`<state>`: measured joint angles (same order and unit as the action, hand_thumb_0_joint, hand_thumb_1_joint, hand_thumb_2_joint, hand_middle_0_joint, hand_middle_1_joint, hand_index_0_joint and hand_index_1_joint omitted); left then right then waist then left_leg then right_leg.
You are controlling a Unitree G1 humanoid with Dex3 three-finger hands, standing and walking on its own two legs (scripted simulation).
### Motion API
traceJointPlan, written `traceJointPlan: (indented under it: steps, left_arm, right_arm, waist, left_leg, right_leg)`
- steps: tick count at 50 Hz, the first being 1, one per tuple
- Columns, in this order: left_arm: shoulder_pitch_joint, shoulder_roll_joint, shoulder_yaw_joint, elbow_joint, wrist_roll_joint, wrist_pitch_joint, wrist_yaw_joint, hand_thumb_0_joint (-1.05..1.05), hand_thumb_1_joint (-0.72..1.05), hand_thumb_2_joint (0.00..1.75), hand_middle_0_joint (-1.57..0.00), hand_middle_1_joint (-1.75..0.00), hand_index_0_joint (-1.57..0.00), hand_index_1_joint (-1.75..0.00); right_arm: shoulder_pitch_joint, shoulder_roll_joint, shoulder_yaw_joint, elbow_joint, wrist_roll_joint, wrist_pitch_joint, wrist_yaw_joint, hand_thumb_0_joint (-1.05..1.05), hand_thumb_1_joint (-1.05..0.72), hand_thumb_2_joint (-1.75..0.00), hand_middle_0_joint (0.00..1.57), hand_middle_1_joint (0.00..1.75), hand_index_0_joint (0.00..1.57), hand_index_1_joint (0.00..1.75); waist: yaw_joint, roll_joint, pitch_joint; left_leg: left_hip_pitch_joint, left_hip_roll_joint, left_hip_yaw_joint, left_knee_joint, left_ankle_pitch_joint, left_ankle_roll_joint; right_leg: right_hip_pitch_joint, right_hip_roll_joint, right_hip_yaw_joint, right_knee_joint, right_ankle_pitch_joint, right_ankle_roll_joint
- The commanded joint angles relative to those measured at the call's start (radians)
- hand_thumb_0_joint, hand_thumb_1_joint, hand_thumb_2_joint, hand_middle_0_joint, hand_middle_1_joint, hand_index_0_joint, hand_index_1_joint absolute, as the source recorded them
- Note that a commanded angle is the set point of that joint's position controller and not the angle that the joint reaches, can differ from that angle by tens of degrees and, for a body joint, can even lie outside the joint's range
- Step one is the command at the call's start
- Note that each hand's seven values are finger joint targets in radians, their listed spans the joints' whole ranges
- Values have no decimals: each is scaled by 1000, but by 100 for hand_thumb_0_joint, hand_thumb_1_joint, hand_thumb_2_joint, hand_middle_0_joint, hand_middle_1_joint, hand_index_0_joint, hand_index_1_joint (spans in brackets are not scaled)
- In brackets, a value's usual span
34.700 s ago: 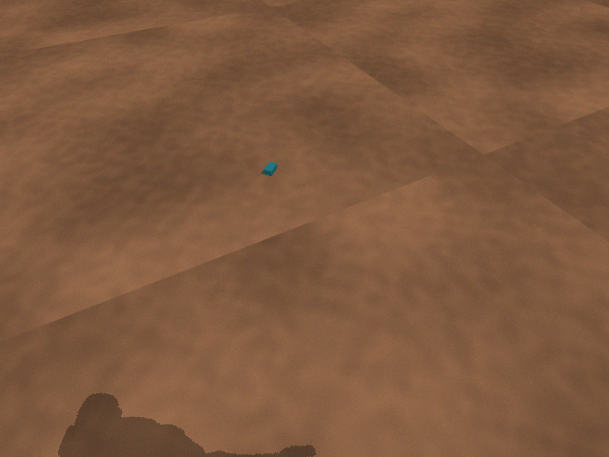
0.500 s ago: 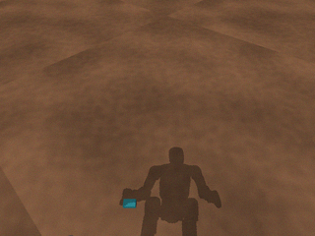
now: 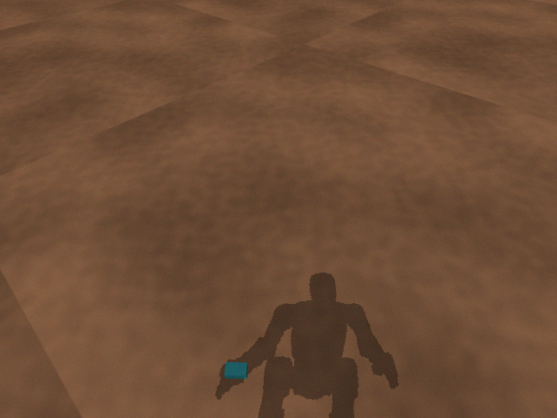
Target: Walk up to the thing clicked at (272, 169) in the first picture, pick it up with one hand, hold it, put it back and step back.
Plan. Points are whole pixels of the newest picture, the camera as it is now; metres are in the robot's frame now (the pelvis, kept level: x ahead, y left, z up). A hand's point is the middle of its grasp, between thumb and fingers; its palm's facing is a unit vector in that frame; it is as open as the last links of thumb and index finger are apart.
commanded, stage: stand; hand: left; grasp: from above
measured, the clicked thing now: (236, 370) +0.46 +0.20 -0.76
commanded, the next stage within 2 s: step back in 1.68 s
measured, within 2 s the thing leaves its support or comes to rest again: neither
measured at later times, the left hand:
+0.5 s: hand out of the picture +0.06 +0.23 -0.16, palm faces +0.02 -0.94 -0.33, open 7.4 cm
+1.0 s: hand out of the picture +0.08 +0.24 -0.16, palm faces +0.02 -0.94 -0.33, open 7.4 cm
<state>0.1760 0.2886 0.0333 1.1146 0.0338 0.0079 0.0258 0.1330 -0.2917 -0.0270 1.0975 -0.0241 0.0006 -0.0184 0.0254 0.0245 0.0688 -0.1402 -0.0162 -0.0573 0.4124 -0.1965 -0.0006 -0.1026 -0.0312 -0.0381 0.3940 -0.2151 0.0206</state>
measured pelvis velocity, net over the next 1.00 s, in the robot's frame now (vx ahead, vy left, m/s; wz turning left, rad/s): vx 0.02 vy -0.01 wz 0.00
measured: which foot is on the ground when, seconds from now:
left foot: down 0.00-1.00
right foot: down 0.00-1.00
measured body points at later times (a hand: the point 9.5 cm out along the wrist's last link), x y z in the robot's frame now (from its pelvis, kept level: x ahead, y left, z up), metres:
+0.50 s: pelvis +0.01 -0.01 +0.00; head +0.01 -0.01 +0.45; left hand +0.06 +0.28 -0.13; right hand +0.07 -0.30 -0.14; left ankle +0.02 +0.12 -0.74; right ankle +0.00 -0.13 -0.74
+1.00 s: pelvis +0.02 -0.01 +0.00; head +0.03 -0.01 +0.45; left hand +0.08 +0.28 -0.13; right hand +0.09 -0.30 -0.14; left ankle +0.02 +0.12 -0.74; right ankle +0.00 -0.13 -0.74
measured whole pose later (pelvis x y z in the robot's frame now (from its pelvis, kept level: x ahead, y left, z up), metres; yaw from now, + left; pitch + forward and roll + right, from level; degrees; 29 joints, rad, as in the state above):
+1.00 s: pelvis +0.02 -0.01 +0.00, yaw +0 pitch -3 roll +0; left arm 0.10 0.32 0.03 1.15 0.02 0.00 0.01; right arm 0.11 -0.33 0.00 1.14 -0.02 -0.01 -0.01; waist 0.01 0.02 0.07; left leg -0.11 0.00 -0.07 0.34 -0.18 -0.02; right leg -0.07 -0.01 -0.05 0.32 -0.20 0.01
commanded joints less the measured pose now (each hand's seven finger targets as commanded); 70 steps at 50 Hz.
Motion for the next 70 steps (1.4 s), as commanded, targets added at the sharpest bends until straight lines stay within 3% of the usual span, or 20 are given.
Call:
traceJointPlan:
  steps: [1, 7, 10, 20, 24, 30, 40, 46, 57, 70]
  left_arm:
    - [-43, 196, 36, -37, -3, -26, 15, 0, 90, 90, -20, -30, -20, -30]
    - [-46, 204, 35, -17, -5, -25, 10, 0, 90, 90, -20, -30, -20, -30]
    - [-68, 212, 36, -17, -4, -29, 11, 0, 90, 90, -20, -30, -20, -30]
    - [-85, 223, 36, -5, -12, -27, 4, 0, 90, 90, -20, -30, -20, -30]
    - [-93, 222, 36, -8, -12, -30, 4, 0, 90, 90, -20, -30, -20, -30]
    - [-98, 220, 35, -6, -18, -31, 2, 0, 90, 90, -20, -30, -20, -30]
    - [-109, 228, 33, -8, -13, -31, -1, 0, 90, 90, -20, -30, -20, -30]
    - [-110, 231, 35, -17, -19, -35, -1, 0, 90, 90, -20, -30, -20, -30]
    - [-107, 233, 30, -19, -17, -33, -5, 0, 90, 90, -20, -30, -20, -30]
    - [-97, 243, 28, -25, -19, -36, -7, 0, 90, 90, -20, -30, -20, -30]
  right_arm:
    - [-33, -182, -33, -49, 2, -20, -10, 0, -90, -90, 20, 30, 20, 30]
    - [-43, -201, -31, -34, 4, -18, -9, 0, -90, -90, 20, 30, 20, 30]
    - [-42, -195, -27, -32, 4, -19, -8, 0, -90, -90, 20, 30, 20, 30]
    - [-36, -204, -16, -14, 5, -20, -8, 0, -90, -90, 20, 30, 20, 30]
    - [-41, -209, -17, -14, 5, -25, -11, 0, -90, -90, 20, 30, 20, 30]
    - [-37, -217, -12, -9, 7, -25, -10, 0, -90, -90, 20, 30, 20, 30]
    - [-55, -225, -15, -17, 8, -21, -7, 0, -90, -90, 20, 30, 20, 30]
    - [-57, -230, -14, -19, 8, -26, -8, 0, -90, -90, 20, 30, 20, 30]
    - [-61, -237, -9, -16, 9, -25, -5, 0, -90, -90, 20, 30, 20, 30]
    - [-68, -243, -8, -20, 12, -28, -3, 0, -90, -90, 20, 30, 20, 30]
  waist:
    - [-14, -25, -22]
    - [-8, -6, -17]
    - [-11, -32, -44]
    - [-11, -2, -37]
    - [-11, -21, -69]
    - [-13, -12, -71]
    - [-16, -30, -50]
    - [-17, -11, -98]
    - [-19, -20, -77]
    - [-16, -21, -86]
  left_leg:
    - [-21, 97, -95, -106, 38, 26]
    - [-29, 104, -101, -123, -1, 25]
    - [-4, 107, -93, -110, 73, 27]
    - [-21, 111, -91, -124, 70, 20]
    - [14, 120, -87, -110, 174, 22]
    - [12, 124, -81, -111, 194, 26]
    - [3, 123, -88, -123, 132, 22]
    - [26, 128, -78, -105, 230, 26]
    - [15, 128, -83, -119, 189, 21]
    - [34, 133, -85, -119, 208, 25]
  right_leg:
    - [-12, -84, 87, -113, 26, -24]
    - [-2, -82, 85, -122, -6, -24]
    - [7, -92, 89, -132, 30, -27]
    - [25, -90, 89, -129, 45, -30]
    - [38, -94, 85, -124, 117, -29]
    - [59, -98, 86, -124, 153, -28]
    - [31, -94, 82, -149, 69, -27]
    - [74, -104, 81, -123, 195, -31]
    - [53, -99, 76, -132, 137, -27]
    - [52, -103, 77, -127, 151, -32]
